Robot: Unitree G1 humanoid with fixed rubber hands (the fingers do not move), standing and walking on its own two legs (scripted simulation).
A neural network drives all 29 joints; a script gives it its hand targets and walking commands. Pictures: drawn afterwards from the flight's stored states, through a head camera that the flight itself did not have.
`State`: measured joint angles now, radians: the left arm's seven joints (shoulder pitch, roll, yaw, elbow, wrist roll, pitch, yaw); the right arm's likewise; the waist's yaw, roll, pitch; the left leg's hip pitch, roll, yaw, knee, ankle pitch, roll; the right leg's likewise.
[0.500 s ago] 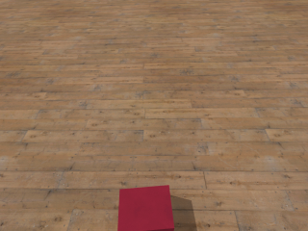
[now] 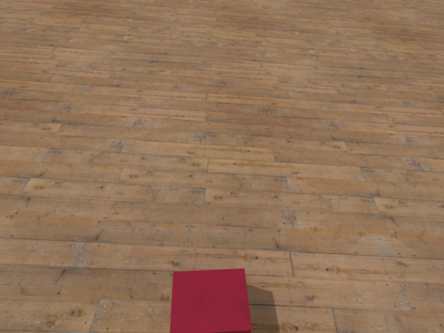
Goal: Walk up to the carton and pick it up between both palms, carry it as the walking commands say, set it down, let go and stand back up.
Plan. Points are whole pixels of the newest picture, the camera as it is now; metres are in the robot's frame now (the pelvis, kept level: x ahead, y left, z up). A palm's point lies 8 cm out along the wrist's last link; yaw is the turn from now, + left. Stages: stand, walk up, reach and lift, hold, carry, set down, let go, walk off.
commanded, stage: walk up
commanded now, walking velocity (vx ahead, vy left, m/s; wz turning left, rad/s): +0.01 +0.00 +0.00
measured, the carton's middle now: (209, 305) +0.38 +0.02 -0.70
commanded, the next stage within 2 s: stand in 0.90 s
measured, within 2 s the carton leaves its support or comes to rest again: neither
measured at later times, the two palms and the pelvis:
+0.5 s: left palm out of the picture -0.02 +0.18 -0.15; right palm out of the picture -0.02 -0.23 -0.15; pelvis +0.00 -0.02 +0.00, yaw +1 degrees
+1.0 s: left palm out of the picture -0.02 +0.18 -0.15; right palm out of the picture -0.01 -0.23 -0.15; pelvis +0.01 -0.03 +0.00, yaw +1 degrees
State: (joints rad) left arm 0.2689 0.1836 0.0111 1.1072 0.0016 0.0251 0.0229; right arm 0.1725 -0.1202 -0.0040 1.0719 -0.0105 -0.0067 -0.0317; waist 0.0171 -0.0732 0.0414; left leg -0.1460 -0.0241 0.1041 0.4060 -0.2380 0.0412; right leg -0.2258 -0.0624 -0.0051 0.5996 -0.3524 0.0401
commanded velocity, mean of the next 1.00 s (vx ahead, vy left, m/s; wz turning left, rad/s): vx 0.01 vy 0.00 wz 0.01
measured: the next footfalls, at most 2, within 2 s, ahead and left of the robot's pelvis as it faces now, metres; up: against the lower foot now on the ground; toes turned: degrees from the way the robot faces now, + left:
right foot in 0.04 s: +0.03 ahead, -0.14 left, +0.00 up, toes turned +4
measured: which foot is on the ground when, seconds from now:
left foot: down 0.00-1.00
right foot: up 0.00-0.02, down 0.04-1.00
